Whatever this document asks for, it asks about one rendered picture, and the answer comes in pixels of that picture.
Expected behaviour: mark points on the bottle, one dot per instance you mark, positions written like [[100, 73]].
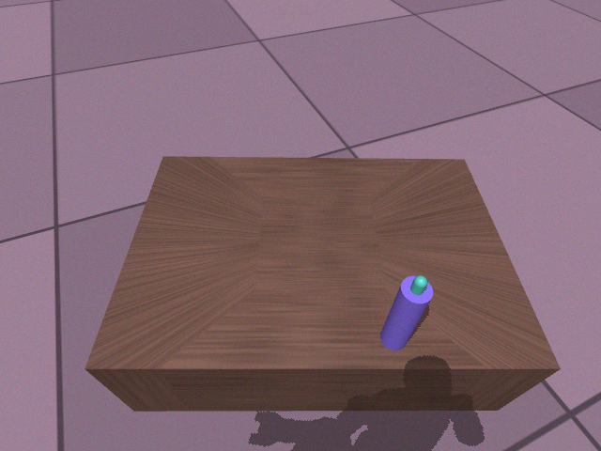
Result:
[[411, 300]]

